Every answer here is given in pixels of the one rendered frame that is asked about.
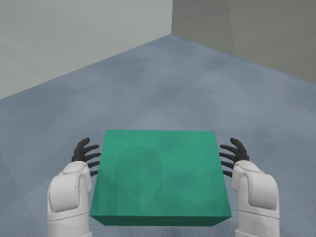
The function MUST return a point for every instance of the left robot forearm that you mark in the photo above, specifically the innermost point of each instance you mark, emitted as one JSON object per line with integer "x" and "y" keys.
{"x": 68, "y": 202}

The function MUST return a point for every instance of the right robot forearm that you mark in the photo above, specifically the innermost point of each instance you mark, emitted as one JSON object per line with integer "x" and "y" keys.
{"x": 258, "y": 201}

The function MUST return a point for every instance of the carton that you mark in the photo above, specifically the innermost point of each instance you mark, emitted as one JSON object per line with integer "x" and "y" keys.
{"x": 160, "y": 178}

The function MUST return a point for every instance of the right robot hand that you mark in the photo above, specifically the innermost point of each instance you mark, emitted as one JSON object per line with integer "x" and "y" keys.
{"x": 240, "y": 155}

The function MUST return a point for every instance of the left robot hand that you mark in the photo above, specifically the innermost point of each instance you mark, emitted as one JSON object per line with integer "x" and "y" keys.
{"x": 80, "y": 151}

